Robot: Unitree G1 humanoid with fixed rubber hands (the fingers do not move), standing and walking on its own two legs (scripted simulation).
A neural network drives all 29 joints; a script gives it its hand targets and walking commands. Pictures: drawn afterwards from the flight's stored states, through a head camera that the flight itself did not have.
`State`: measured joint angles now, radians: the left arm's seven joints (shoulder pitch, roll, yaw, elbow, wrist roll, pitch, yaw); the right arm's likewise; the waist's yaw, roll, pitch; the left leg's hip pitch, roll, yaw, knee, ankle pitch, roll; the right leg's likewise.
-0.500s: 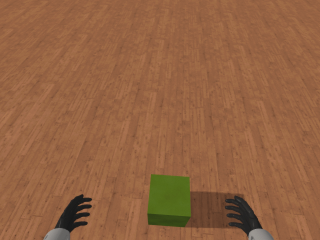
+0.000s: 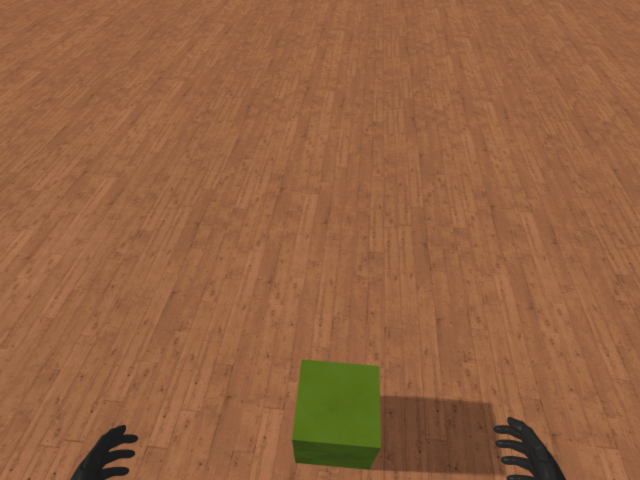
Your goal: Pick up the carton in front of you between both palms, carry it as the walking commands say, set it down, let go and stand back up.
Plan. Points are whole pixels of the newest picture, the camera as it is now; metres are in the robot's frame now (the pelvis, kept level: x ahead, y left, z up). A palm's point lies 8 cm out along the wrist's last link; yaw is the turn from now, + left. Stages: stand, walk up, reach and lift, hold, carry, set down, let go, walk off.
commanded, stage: stand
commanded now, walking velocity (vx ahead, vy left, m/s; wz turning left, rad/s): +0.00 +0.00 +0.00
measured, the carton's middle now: (336, 415) +0.39 -0.05 -0.64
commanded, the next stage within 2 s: none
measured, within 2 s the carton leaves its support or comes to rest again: neither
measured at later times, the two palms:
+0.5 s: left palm out of the picture +0.12 +0.29 -0.09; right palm out of the picture +0.12 -0.30 -0.09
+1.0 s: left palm out of the picture +0.08 +0.30 -0.09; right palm out of the picture +0.09 -0.31 -0.09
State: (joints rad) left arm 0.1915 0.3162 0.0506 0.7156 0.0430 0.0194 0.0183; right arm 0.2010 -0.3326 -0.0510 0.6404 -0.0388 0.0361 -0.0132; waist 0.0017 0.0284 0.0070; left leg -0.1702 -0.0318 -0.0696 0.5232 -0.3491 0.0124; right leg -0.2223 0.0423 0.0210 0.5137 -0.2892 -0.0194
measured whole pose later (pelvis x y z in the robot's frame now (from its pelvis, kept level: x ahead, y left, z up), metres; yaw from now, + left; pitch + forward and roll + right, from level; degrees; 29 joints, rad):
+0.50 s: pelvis +0.00 -0.01 +0.01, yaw +1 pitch -1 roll +0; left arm 0.13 0.34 0.03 0.89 0.03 -0.01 0.02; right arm 0.19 -0.36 -0.02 0.80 -0.03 0.00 -0.03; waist 0.00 0.02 0.01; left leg -0.10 -0.02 -0.08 0.44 -0.31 0.00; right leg -0.16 0.04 0.01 0.44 -0.26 -0.03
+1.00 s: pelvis -0.01 -0.01 +0.01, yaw +1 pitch -2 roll +0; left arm 0.12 0.36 0.02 1.01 0.02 -0.01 0.01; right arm 0.17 -0.38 0.00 0.93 -0.03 -0.01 -0.02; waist 0.01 0.02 0.02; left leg -0.08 -0.03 -0.07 0.36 -0.25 0.00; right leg -0.13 0.03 0.01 0.37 -0.20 -0.02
